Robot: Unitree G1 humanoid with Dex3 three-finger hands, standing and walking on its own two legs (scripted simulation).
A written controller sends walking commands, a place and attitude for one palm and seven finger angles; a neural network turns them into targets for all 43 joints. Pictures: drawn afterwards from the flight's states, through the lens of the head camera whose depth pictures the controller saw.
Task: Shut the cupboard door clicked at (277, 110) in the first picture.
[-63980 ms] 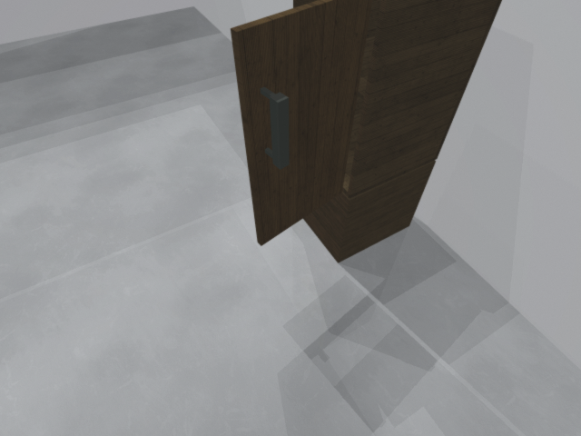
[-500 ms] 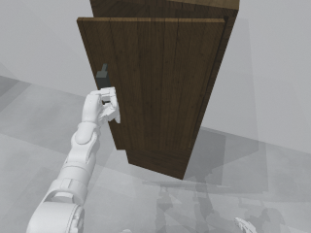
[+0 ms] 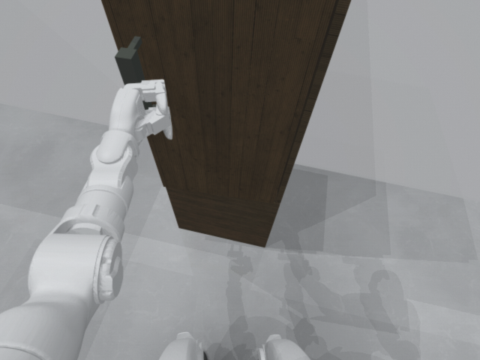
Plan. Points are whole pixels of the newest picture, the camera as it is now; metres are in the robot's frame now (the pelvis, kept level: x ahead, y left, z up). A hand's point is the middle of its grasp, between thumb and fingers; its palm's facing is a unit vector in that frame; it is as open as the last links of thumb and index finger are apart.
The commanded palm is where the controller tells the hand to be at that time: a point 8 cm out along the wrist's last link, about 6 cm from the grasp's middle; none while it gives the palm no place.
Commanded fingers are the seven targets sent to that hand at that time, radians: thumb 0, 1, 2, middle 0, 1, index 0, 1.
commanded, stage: push the door shut along its arc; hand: left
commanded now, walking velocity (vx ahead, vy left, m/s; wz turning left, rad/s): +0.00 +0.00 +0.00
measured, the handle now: (142, 87) +0.57 +0.13 +0.11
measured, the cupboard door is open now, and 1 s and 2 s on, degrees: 4 0 0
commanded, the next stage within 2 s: pull the fist back off the door in 0.78 s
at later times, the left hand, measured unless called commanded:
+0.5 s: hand (194, 93) +0.54 +0.04 +0.11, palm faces -0.32 -0.95 -0.01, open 2.9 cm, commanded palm +0.55 +0.09 +0.11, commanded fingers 0.00 0.90 0.90 -1.30 -1.50 -1.30 -1.50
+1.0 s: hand (195, 91) +0.55 +0.04 +0.11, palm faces -0.14 -0.99 +0.06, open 2.9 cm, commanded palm +0.57 +0.06 +0.11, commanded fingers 0.00 0.90 0.90 -1.30 -1.50 -1.30 -1.50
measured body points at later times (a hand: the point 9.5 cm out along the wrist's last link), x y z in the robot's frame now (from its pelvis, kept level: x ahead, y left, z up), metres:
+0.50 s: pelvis +0.01 +0.00 -0.01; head +0.13 -0.01 +0.42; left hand +0.56 +0.09 +0.11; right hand -0.02 -0.26 -0.12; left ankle +0.05 +0.10 -0.69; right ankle +0.00 -0.12 -0.69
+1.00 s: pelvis -0.01 +0.00 -0.03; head +0.13 +0.02 +0.40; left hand +0.55 +0.10 +0.11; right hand -0.03 -0.27 -0.13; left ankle +0.05 +0.10 -0.69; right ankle +0.00 -0.12 -0.69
